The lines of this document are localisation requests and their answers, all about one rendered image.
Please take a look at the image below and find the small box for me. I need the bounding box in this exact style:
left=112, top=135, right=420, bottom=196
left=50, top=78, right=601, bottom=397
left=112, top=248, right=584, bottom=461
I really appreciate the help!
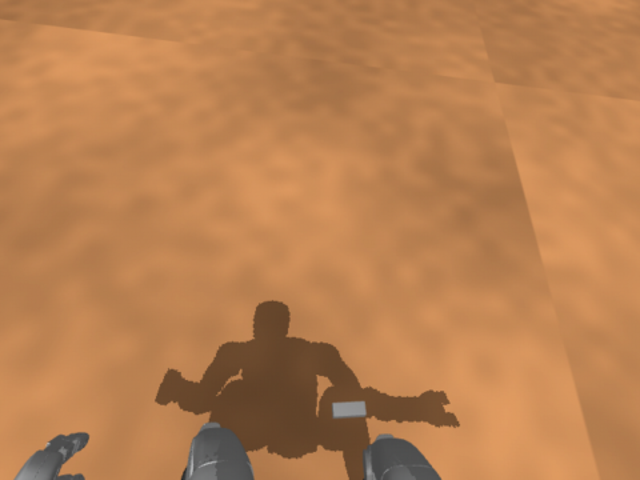
left=332, top=401, right=366, bottom=419

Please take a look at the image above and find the left robot hand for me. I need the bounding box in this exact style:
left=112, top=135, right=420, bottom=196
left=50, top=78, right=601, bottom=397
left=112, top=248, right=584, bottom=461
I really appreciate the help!
left=14, top=432, right=89, bottom=480

